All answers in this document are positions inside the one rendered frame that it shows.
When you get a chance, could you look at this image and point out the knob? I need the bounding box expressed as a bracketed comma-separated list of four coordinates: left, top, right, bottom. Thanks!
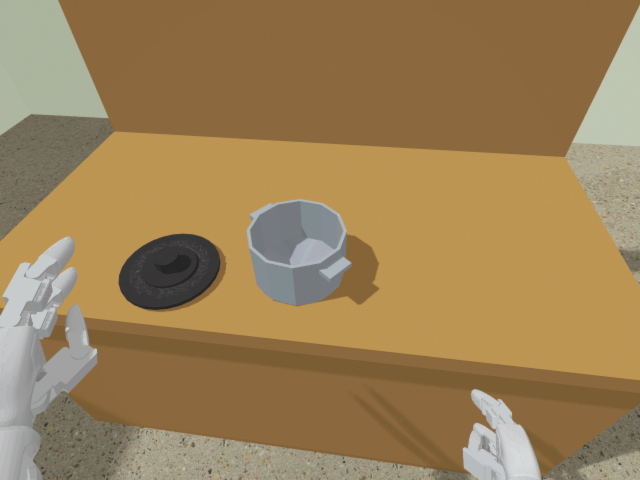
[152, 247, 181, 272]

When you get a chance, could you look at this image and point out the table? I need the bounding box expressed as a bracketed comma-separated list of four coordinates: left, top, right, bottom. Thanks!
[0, 0, 640, 477]

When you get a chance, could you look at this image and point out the robot left forearm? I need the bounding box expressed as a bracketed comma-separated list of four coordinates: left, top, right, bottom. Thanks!
[0, 426, 42, 480]

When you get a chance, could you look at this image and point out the robot left hand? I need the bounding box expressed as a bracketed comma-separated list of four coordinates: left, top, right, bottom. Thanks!
[0, 236, 97, 428]

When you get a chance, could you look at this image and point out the robot right hand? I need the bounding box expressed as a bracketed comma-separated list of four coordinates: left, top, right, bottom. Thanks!
[463, 389, 542, 480]

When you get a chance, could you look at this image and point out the pot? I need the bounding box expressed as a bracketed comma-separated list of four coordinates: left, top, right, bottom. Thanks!
[247, 199, 352, 305]

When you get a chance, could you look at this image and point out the lid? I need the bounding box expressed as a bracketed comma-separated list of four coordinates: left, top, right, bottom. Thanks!
[119, 234, 220, 310]

